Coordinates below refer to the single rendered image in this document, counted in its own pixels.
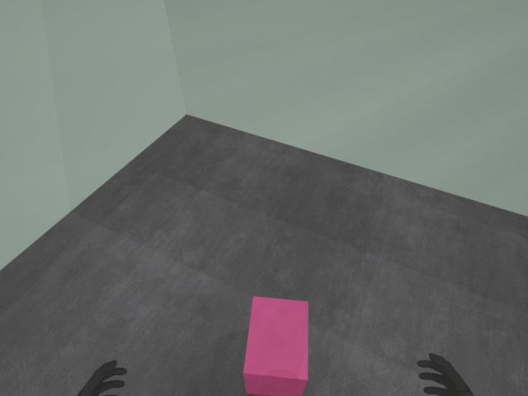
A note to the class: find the right robot hand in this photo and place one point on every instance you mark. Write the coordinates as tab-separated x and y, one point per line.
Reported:
455	385

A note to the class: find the left robot hand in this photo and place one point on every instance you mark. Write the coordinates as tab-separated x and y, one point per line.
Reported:
95	386

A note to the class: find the carton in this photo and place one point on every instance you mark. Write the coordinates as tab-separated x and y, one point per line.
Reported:
276	361

